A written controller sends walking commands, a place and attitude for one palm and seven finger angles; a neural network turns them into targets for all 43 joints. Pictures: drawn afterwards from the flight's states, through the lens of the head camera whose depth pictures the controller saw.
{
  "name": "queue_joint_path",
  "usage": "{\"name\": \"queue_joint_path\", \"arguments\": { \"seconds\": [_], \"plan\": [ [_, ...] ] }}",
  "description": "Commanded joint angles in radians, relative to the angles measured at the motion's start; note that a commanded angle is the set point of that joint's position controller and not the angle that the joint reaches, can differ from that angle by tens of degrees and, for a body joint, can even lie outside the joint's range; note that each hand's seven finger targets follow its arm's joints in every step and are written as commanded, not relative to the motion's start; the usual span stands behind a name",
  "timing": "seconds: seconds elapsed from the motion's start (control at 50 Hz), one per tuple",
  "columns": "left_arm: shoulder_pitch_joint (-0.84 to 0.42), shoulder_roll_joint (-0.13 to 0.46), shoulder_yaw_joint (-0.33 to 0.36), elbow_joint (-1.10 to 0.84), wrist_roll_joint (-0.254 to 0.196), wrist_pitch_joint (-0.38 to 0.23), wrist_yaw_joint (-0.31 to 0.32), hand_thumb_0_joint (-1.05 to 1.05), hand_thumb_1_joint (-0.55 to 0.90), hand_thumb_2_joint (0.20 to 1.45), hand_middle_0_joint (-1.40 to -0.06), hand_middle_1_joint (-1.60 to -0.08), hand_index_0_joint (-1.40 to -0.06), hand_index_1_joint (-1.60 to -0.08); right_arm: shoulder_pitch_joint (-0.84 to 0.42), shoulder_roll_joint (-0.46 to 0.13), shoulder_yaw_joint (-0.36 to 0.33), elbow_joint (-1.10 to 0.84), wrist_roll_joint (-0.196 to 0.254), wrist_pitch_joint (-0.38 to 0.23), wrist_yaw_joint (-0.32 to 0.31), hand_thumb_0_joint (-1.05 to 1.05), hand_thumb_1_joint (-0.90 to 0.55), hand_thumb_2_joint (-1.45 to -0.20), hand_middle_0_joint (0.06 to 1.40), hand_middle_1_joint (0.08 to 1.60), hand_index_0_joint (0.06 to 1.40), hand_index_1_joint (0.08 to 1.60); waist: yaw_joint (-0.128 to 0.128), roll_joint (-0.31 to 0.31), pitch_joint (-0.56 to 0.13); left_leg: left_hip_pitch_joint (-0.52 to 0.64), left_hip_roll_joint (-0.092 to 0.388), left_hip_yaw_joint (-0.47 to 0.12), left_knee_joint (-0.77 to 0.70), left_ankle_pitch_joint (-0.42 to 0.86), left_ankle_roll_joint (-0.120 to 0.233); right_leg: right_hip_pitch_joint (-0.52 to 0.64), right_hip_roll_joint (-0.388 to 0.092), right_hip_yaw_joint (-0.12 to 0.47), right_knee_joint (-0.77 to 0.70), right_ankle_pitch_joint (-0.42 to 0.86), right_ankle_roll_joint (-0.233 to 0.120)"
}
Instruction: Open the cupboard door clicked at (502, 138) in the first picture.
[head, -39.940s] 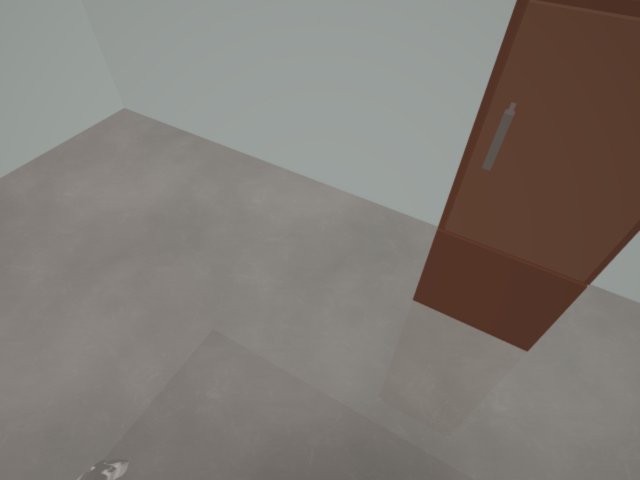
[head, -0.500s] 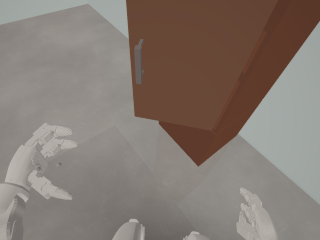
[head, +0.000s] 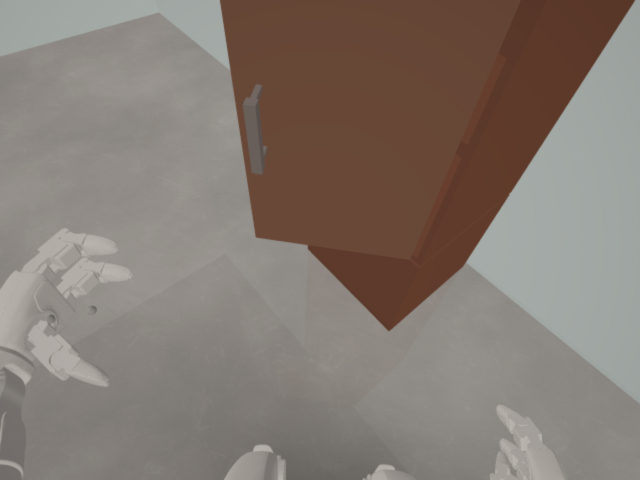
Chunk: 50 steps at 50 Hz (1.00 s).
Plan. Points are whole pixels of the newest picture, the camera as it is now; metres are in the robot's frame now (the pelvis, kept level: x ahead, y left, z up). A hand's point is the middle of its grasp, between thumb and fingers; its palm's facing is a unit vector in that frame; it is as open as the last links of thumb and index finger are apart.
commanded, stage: raise the hand with hooked fingers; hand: left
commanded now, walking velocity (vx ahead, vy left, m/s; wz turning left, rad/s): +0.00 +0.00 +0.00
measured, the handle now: (257, 131) +0.62 +0.13 +0.05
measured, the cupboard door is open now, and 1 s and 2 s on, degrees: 41 41 41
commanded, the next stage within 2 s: move the hooked fingers beside the handle in 0.30 s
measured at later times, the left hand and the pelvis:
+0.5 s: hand (99, 314) +0.28 +0.26 +0.07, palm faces -0.09 -1.00 -0.03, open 14.0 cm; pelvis -0.01 -0.01 +0.00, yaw +1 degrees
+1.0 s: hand (153, 238) +0.39 +0.23 +0.07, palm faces -0.13 -0.99 -0.02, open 14.0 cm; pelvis +0.00 -0.01 -0.01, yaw -1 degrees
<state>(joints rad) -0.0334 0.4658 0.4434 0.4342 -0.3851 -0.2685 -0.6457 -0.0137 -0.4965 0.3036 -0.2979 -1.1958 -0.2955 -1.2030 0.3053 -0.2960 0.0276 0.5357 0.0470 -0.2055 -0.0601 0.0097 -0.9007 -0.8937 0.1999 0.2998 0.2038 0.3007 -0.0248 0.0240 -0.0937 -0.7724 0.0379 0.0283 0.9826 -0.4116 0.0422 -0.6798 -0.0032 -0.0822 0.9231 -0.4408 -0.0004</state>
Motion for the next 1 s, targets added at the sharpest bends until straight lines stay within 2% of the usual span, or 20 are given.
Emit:
{"name": "queue_joint_path", "arguments": {
  "seconds": [0.0,0.14,0.18,0.28,0.38,0.44,0.48,0.56,0.6,0.64,0.66,0.68,0.74,0.76,0.82,0.84,0.86,0.92,0.94,0.98],
  "plan": [
    [-0.152,0.270,0.111,-0.208,-0.032,-0.081,0.017,0.000,-0.500,0.300,-0.300,-1.200,-0.300,-1.200,-0.023,-0.147,-0.063,-0.145,0.001,-0.049,-0.008,0.000,-0.900,-0.900,0.200,0.300,0.200,0.300,0.021,0.086,-0.275,0.256,-0.025,-0.067,-0.153,0.223,-0.017,0.050,0.047,0.034,-0.118,0.176,-0.033],
    [-0.178,0.258,0.093,-0.188,-0.031,-0.084,0.018,0.000,-0.500,0.300,-0.300,-1.200,-0.300,-1.200,-0.027,-0.146,-0.057,-0.141,0.003,-0.046,-0.015,0.000,-0.900,-0.900,0.200,0.300,0.200,0.300,0.008,0.078,-0.233,0.220,-0.025,-0.063,-0.152,0.156,-0.013,0.045,0.048,0.047,-0.132,0.119,-0.033],
    [-0.176,0.259,0.090,-0.181,-0.027,-0.079,0.015,0.000,-0.500,0.300,-0.300,-1.200,-0.300,-1.200,-0.030,-0.144,-0.055,-0.142,0.005,-0.045,-0.016,0.000,-0.900,-0.900,0.200,0.300,0.200,0.300,0.008,0.086,-0.241,0.220,-0.025,-0.062,-0.156,0.143,-0.012,0.044,0.043,0.051,-0.137,0.110,-0.029],
    [-0.187,0.253,0.083,-0.168,-0.033,-0.083,0.003,0.000,-0.500,0.300,-0.300,-1.200,-0.300,-1.200,-0.033,-0.143,-0.054,-0.139,0.008,-0.048,-0.021,0.000,-0.900,-0.900,0.200,0.300,0.200,0.300,0.001,0.051,-0.231,0.200,-0.027,-0.058,-0.144,0.130,-0.009,0.048,0.041,0.065,-0.147,0.094,-0.025],
    [-0.190,0.259,0.088,-0.165,-0.033,-0.085,0.003,0.000,-0.500,0.300,-0.300,-1.200,-0.300,-1.200,-0.036,-0.141,-0.051,-0.140,0.006,-0.052,-0.021,0.000,-0.900,-0.900,0.200,0.300,0.200,0.300,0.007,0.066,-0.243,0.205,-0.026,-0.062,-0.144,0.131,-0.010,0.046,0.041,0.061,-0.139,0.094,-0.027],
    [-0.376,0.239,0.036,-0.147,-0.022,-0.087,0.009,0.000,-0.500,0.300,-0.300,-1.200,-0.300,-1.200,-0.031,-0.147,-0.047,-0.115,0.005,-0.048,-0.036,0.000,-0.900,-0.900,0.200,0.300,0.200,0.300,-0.029,0.074,-0.204,0.198,-0.023,-0.071,-0.136,0.081,-0.010,-0.013,0.045,0.058,-0.131,0.052,-0.028],
    [-0.429,0.236,0.019,-0.093,-0.007,-0.084,0.012,0.000,-0.500,0.300,-0.300,-1.200,-0.300,-1.200,-0.019,-0.150,-0.048,-0.100,0.006,-0.046,-0.043,0.000,-0.900,-0.900,0.200,0.300,0.200,0.300,-0.038,0.062,-0.214,0.198,-0.023,-0.072,-0.134,0.059,-0.009,-0.029,0.039,0.061,-0.133,0.034,-0.024],
    [-0.473,0.273,0.029,-0.079,0.019,-0.084,0.022,0.000,-0.500,0.300,-0.300,-1.200,-0.300,-1.200,-0.008,-0.151,-0.049,-0.093,0.004,-0.040,-0.042,0.000,-0.900,-0.900,0.200,0.300,0.200,0.300,-0.016,0.106,-0.308,0.250,-0.021,-0.079,-0.133,0.127,-0.014,-0.006,0.036,0.055,-0.111,0.093,-0.033],
    [-0.511,0.247,-0.001,-0.056,0.029,-0.076,0.033,0.000,-0.500,0.300,-0.300,-1.200,-0.300,-1.200,-0.006,-0.148,-0.048,-0.091,0.006,-0.032,-0.039,0.000,-0.900,-0.900,0.200,0.300,0.200,0.300,-0.024,0.087,-0.297,0.247,-0.020,-0.082,-0.137,0.140,-0.013,-0.015,0.034,0.047,-0.108,0.111,-0.030],
    [-0.501,0.283,0.037,-0.004,0.032,-0.064,0.048,0.000,-0.500,0.300,-0.300,-1.200,-0.300,-1.200,0.003,-0.156,-0.048,-0.092,0.003,-0.018,-0.035,0.000,-0.900,-0.900,0.200,0.300,0.200,0.300,-0.008,0.075,-0.291,0.234,-0.019,-0.085,-0.137,0.155,-0.017,-0.007,0.040,0.041,-0.099,0.119,-0.037],
    [-0.524,0.269,0.023,0.012,0.039,-0.059,0.055,0.000,-0.500,0.300,-0.300,-1.200,-0.300,-1.200,0.001,-0.151,-0.046,-0.094,0.003,-0.011,-0.031,0.000,-0.900,-0.900,0.200,0.300,0.200,0.300,-0.015,0.057,-0.292,0.224,-0.020,-0.077,-0.135,0.156,-0.014,-0.003,0.037,0.046,-0.102,0.130,-0.030],
    [-0.520,0.285,0.045,0.041,0.042,-0.056,0.064,0.000,-0.500,0.300,-0.300,-1.200,-0.300,-1.200,0.008,-0.153,-0.050,-0.092,0.003,-0.003,-0.030,0.000,-0.900,-0.900,0.200,0.300,0.200,0.300,-0.013,0.036,-0.295,0.203,-0.020,-0.070,-0.132,0.148,-0.013,0.007,0.035,0.051,-0.105,0.127,-0.026],
    [-0.562,0.317,0.065,0.095,0.053,-0.064,0.077,0.000,-0.500,0.300,-0.300,-1.200,-0.300,-1.200,0.021,-0.157,-0.048,-0.094,-0.001,0.017,-0.023,0.000,-0.900,-0.900,0.200,0.300,0.200,0.300,-0.008,0.039,-0.290,0.167,-0.022,-0.062,-0.122,0.158,-0.013,0.024,0.037,0.056,-0.094,0.140,-0.030],
    [-0.588,0.325,0.065,0.100,0.062,-0.072,0.077,0.000,-0.500,0.300,-0.300,-1.200,-0.300,-1.200,0.025,-0.156,-0.049,-0.093,0.000,0.024,-0.020,0.000,-0.900,-0.900,0.200,0.300,0.200,0.300,-0.013,0.060,-0.302,0.175,-0.020,-0.059,-0.121,0.171,-0.014,0.022,0.036,0.058,-0.091,0.156,-0.029],
    [-0.632,0.287,0.027,0.079,0.069,-0.099,0.075,0.000,-0.500,0.300,-0.300,-1.200,-0.300,-1.200,0.042,-0.152,-0.057,-0.088,0.000,0.035,-0.015,0.000,-0.900,-0.900,0.200,0.300,0.200,0.300,-0.025,0.093,-0.353,0.232,-0.017,-0.063,-0.114,0.216,-0.014,-0.001,0.039,0.053,-0.083,0.189,-0.029],
    [-0.661,0.274,0.013,0.085,0.061,-0.104,0.070,0.000,-0.500,0.300,-0.300,-1.200,-0.300,-1.200,0.050,-0.154,-0.056,-0.085,-0.001,0.038,-0.014,0.000,-0.900,-0.900,0.200,0.300,0.200,0.300,-0.032,0.079,-0.363,0.242,-0.016,-0.067,-0.104,0.243,-0.013,-0.003,0.044,0.052,-0.075,0.213,-0.032],
    [-0.665,0.298,0.034,0.096,0.066,-0.107,0.072,0.000,-0.500,0.300,-0.300,-1.200,-0.300,-1.200,0.059,-0.157,-0.060,-0.075,-0.002,0.044,-0.013,0.000,-0.900,-0.900,0.200,0.300,0.200,0.300,-0.030,0.073,-0.379,0.247,-0.013,-0.070,-0.103,0.258,-0.015,0.000,0.043,0.051,-0.074,0.226,-0.029],
    [-0.698,0.268,0.002,0.154,0.078,-0.098,0.078,0.000,-0.500,0.300,-0.300,-1.200,-0.300,-1.200,0.070,-0.159,-0.062,-0.062,0.000,0.062,-0.010,0.000,-0.900,-0.900,0.200,0.300,0.200,0.300,-0.045,0.071,-0.350,0.238,-0.013,-0.071,-0.106,0.237,-0.014,-0.037,0.041,0.047,-0.079,0.203,-0.027],
    [-0.739,0.290,0.016,0.180,0.079,-0.099,0.080,0.000,-0.500,0.300,-0.300,-1.200,-0.300,-1.200,0.077,-0.163,-0.061,-0.053,-0.002,0.068,-0.013,0.000,-0.900,-0.900,0.200,0.300,0.200,0.300,-0.049,0.044,-0.338,0.217,-0.013,-0.071,-0.095,0.237,-0.010,-0.036,0.044,0.048,-0.074,0.209,-0.030],
    [-0.792,0.313,0.024,0.221,0.097,-0.101,0.090,0.000,-0.500,0.300,-0.300,-1.200,-0.300,-1.200,0.087,-0.165,-0.062,-0.041,-0.003,0.081,-0.014,0.000,-0.900,-0.900,0.200,0.300,0.200,0.300,-0.054,0.052,-0.339,0.201,-0.013,-0.068,-0.095,0.212,-0.010,-0.046,0.039,0.053,-0.076,0.189,-0.025]
  ]
}}
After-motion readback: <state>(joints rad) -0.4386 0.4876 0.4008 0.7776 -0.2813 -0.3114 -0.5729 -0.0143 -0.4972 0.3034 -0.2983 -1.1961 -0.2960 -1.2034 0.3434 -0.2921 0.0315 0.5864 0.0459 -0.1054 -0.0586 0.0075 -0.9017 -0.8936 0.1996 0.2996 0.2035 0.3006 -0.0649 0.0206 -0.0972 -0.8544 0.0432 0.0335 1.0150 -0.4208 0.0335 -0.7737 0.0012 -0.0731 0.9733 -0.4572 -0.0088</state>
